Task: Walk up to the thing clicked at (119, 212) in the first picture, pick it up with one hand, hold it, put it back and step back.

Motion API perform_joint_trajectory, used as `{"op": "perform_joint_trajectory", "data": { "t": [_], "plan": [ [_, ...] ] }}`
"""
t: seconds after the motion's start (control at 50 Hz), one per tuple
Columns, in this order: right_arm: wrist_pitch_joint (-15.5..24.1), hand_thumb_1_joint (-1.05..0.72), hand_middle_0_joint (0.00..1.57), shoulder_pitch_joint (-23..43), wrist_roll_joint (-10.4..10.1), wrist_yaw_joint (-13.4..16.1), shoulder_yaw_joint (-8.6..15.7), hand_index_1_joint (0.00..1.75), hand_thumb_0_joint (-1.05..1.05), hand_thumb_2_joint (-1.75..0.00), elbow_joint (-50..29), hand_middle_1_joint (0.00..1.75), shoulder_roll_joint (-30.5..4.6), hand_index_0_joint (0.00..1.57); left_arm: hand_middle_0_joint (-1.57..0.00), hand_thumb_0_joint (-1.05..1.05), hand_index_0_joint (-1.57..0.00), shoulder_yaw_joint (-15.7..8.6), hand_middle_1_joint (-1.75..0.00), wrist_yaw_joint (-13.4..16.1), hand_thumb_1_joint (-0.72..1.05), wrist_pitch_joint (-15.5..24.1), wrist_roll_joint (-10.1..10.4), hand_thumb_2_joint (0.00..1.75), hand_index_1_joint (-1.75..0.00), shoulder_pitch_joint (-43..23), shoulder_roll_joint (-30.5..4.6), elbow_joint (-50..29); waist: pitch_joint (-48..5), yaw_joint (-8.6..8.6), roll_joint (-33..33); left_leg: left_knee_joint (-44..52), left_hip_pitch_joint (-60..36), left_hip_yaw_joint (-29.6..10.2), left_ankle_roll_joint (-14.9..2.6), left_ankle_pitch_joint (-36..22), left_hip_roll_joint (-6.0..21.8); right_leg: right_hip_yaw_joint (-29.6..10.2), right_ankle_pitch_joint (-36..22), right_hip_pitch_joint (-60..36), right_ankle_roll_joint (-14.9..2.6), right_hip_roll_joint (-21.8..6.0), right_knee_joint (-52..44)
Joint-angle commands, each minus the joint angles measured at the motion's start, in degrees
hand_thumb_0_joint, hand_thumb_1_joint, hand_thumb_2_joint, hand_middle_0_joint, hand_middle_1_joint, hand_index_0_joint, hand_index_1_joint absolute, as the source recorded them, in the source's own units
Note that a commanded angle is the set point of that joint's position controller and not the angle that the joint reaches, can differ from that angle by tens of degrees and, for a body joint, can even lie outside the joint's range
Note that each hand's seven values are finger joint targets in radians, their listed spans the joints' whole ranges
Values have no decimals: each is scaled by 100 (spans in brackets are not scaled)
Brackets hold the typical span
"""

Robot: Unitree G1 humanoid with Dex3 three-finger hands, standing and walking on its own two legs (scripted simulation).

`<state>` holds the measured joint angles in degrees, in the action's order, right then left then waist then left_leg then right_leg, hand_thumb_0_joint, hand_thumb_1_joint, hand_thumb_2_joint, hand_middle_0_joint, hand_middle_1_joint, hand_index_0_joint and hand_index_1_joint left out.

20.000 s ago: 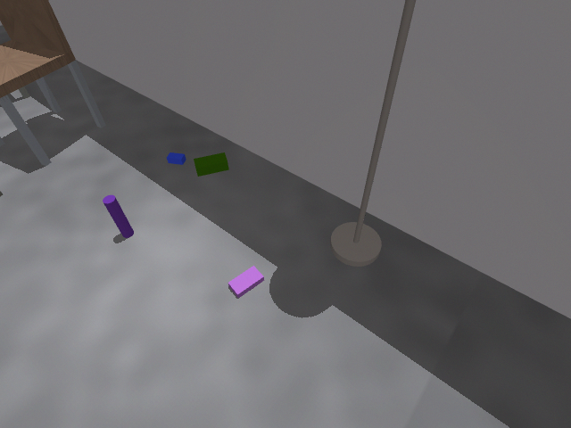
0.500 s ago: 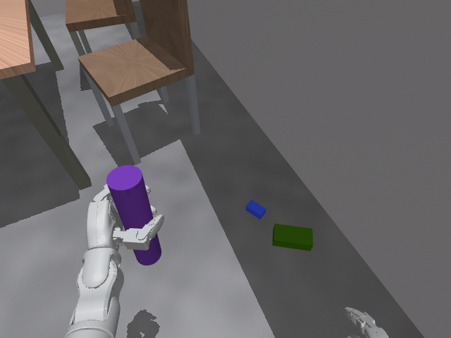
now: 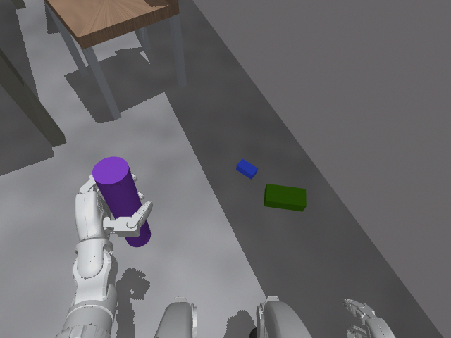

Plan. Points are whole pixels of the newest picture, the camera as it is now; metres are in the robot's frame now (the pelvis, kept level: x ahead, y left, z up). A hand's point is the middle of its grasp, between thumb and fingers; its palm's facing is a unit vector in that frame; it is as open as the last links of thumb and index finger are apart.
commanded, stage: crouch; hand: left
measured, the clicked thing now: (127, 209) +0.35 +0.19 -0.01
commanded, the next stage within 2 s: lower in 1.40 s
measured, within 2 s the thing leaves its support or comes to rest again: neither
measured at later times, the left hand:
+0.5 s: hand (143, 231) +0.39 +0.21 -0.24, palm faces +0.26 -0.97 -0.02, open 8.2 cm
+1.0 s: hand (149, 239) +0.40 +0.23 -0.37, palm faces +0.24 -0.97 -0.01, open 8.2 cm
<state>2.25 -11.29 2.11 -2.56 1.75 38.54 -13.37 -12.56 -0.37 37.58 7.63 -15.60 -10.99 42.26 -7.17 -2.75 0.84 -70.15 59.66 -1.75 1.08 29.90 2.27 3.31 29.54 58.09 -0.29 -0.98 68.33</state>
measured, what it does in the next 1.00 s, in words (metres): lowers itself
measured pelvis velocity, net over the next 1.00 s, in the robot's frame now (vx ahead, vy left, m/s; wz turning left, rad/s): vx -0.07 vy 0.00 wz -0.10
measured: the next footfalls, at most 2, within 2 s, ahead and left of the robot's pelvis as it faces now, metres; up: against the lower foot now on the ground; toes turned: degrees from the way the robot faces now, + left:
none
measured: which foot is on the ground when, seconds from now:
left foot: down 0.00-1.00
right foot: down 0.00-1.00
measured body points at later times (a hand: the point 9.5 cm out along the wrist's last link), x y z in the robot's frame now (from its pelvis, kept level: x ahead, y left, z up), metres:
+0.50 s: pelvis -0.05 +0.00 -0.21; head +0.14 +0.03 +0.20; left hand +0.37 +0.26 -0.24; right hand +0.06 -0.26 -0.34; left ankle +0.03 +0.13 -0.63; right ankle +0.03 -0.12 -0.63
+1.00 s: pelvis -0.07 +0.00 -0.32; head +0.14 +0.05 +0.07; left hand +0.39 +0.28 -0.37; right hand +0.00 -0.27 -0.44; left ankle +0.03 +0.13 -0.63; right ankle +0.03 -0.12 -0.63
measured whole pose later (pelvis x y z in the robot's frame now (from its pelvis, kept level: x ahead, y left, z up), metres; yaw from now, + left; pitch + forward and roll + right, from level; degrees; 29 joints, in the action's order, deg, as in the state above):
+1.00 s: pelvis -0.07 +0.00 -0.32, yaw -5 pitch +30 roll -6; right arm -0.4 -5.4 7.5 -5.1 -4.7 43.4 -15.4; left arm -31.9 -6.3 45.3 4.5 -40.1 -26.7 65.8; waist -3.4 -9.1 2.2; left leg -134.5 126.4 -7.1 1.1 38.7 1.9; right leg 5.3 37.0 123.6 -0.6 -0.9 130.4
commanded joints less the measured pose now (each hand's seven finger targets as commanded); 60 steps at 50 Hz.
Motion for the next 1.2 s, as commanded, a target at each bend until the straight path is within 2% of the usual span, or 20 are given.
{"op": "perform_joint_trajectory", "data": {
  "t": [0.0, 0.06, 0.08, 0.16, 0.2, 0.3, 0.34, 0.36, 0.48, 0.5, 0.58, 0.66, 0.76, 0.82, 0.92, 0.96, 1.0, 1.04, 1.14, 1.18],
  "plan": [
    [168, -89, 20, -66, 49, -49, 283, 30, 0, -90, -532, 30, -944, 20, -129, 0, -131, -221, -140, -77, 23, 901, 61, 125, -140, -1755, -729, -764, -2643, -36, -478, -281, -527, -136, -134, -1318, -186, -126, -1250, 264, -159, 170, 352],
    [116, -89, 20, -16, 88, -87, 262, 30, 0, -90, -573, 30, -989, 20, -127, 0, -129, -591, -138, -2, 22, 1082, 47, 125, -138, -2195, -1116, -779, -3012, 68, -665, -679, -6, -157, -116, -1029, -170, -171, -901, 794, -180, 165, 824],
    [98, -89, 20, -13, 102, -97, 273, 30, 0, -90, -534, 30, -996, 20, -127, 0, -129, -475, -139, 4, 26, 1098, 35, 126, -139, -2326, -1033, -666, -3104, -24, -604, -900, 231, -130, -134, -961, -166, -253, -885, 864, -152, 152, 908],
    [29, -90, 20, -88, 150, -130, 287, 30, 0, -91, -390, 30, -1110, 20, -129, 0, -130, -915, -140, -20, 34, 1157, 42, 129, -140, -2520, -1429, -450, -3511, -31, -515, -1554, 990, -123, -178, -991, -187, -303, -979, 1202, -133, 157, 1502],
    [-7, -91, 20, -160, 188, -147, 293, 30, 0, -91, -314, 30, -1151, 20, -129, 0, -130, -857, -142, -84, 33, 1188, 4, 130, -142, -2793, -1398, -382, -3806, -149, -538, -1908, 1067, -153, -199, -1190, -163, -268, -1139, 1545, -141, 167, 1818],
    [-41, -91, 20, -206, 259, -178, 244, 30, 0, -91, -134, 30, -1166, 20, -131, 0, -131, -1219, -141, -176, 31, 1248, -24, 129, -142, -3318, -1799, 46, -3993, -215, -521, -2640, 1923, -117, -210, -892, -155, -324, -883, 2003, -124, 172, 2382],
    [-42, -91, 20, -171, 288, -195, 207, 30, 0, -91, -91, 30, -1122, 20, -131, 0, -131, -1116, -141, -219, 31, 1249, -40, 128, -141, -3312, -1626, 463, -3768, -295, -331, -2882, 2512, -71, -216, -477, -155, -386, -531, 2130, -91, 164, 2465],
    [-41, -91, 20, -168, 310, -200, 197, 30, 0, -91, -61, 30, -1135, 20, -130, 0, -131, -1287, -140, -211, 29, 1279, -53, 127, -140, -3335, -1783, 477, -3790, -241, -395, -2964, 2648, -59, -197, -398, -154, -376, -425, 2194, -102, 160, 2602],
    [-83, -91, 20, -123, 386, -207, 135, 30, 0, -91, 76, 30, -1250, 20, -130, 0, -131, -1535, -140, -269, 28, 1347, -230, 128, -140, -3849, -2213, 724, -3950, -276, -963, -3402, 2657, -105, -132, -278, -141, -13, -234, 3333, -212, 203, 3479],
    [-88, -91, 20, -111, 394, -214, 106, 30, 0, -91, 51, 30, -1238, 20, -130, 0, -131, -1429, -140, -299, 28, 1364, -230, 127, -140, -4065, -2111, 695, -3864, -378, -1080, -3463, 2776, -96, -128, -102, -146, 16, -107, 3498, -217, 194, 3577],
    [-113, -90, 20, -109, 422, -196, 58, 30, 0, -91, 133, 30, -1335, 20, -130, 0, -130, -1778, -139, -294, 27, 1379, -273, 126, -139, -4141, -2570, 859, -3738, -313, -1139, -3697, 3132, -80, -124, 361, -142, 115, 214, 3852, -213, 192, 3935],
    [-131, -90, 20, -64, 426, -187, 3, 30, 0, -91, 145, 30, -1369, 20, -129, 0, -130, -1735, -139, -384, 26, 1331, -283, 126, -139, -4288, -2557, 1075, -3475, -445, -1094, -3902, 3560, -82, -152, 821, -152, 193, 540, 4213, -189, 188, 4137],
    [-164, -90, 20, -146, 476, -187, -99, 30, 0, -90, 193, 30, -1459, 20, -126, 0, -128, -1933, -138, -509, 23, 1295, -243, 124, -137, -4339, -2855, 1076, -3672, -471, -1084, -4383, 3857, -32, -172, 540, -166, 220, 294, 4167, -164, 209, 4463],
    [-151, -89, 20, -84, 504, -190, -168, 30, 0, -90, 186, 30, -1450, 20, -128, 0, -130, -1854, -140, -532, 24, 1273, -203, 126, -139, -4383, -2708, 1252, -3376, -613, -910, -4586, 4267, -52, -206, 788, -171, 261, 464, 4302, -140, 227, 4533],
    [-200, -89, 20, -47, 569, -183, -235, 30, 0, -90, 220, 30, -1563, 20, -126, 0, -128, -2018, -139, -576, 29, 1304, -223, 126, -138, -4286, -2986, 1124, -3311, -523, -1172, -4777, 4296, -106, -168, 672, -155, 337, 345, 4517, -155, 236, 4837],
    [-218, -89, 20, -50, 584, -182, -262, 30, 0, -90, 131, 30, -1615, 20, -127, 0, -129, -2183, -140, -545, 28, 1317, -205, 127, -139, -4264, -3193, 888, -3671, -490, -1235, -4915, 4212, -117, -146, 318, -155, 344, 19, 4288, -157, 246, 4961],
    [-239, -89, 20, -24, 605, -202, -304, 30, 0, -90, 208, 30, -1593, 20, -126, 0, -128, -1970, -140, -599, 29, 1272, -215, 127, -139, -4084, -2843, 1209, -3284, -570, -1252, -4914, 4294, -184, -122, 306, -141, 415, 39, 4589, -173, 246, 5093],
    [-259, -90, 20, -43, 629, -203, -313, 30, 0, -91, 211, 30, -1641, 20, -129, 0, -130, -2120, -141, -563, 29, 1284, -226, 130, -142, -4165, -3091, 1025, -3284, -546, -1255, -5007, 4362, -185, -129, 331, -131, 421, 51, 4576, -167, 272, 5091],
    [-298, -90, 20, 17, 696, -227, -372, 30, 0, -91, 149, 30, -1689, 20, -130, 0, -132, -1995, -143, -625, 30, 1302, -222, 130, -143, -4109, -2999, 898, -3379, -631, -1339, -5186, 4304, -237, -112, 158, -110, 490, -131, 4560, -160, 298, 5248],
    [-304, -90, 20, 81, 706, -232, -407, 30, 0, -91, 91, 30, -1737, 20, -131, 0, -132, -2130, -144, -626, 31, 1297, -182, 131, -144, -3990, -3165, 925, -3311, -614, -1383, -5266, 4410, -251, -113, 134, -106, 500, -158, 4549, -156, 303, 5303]
  ]
}}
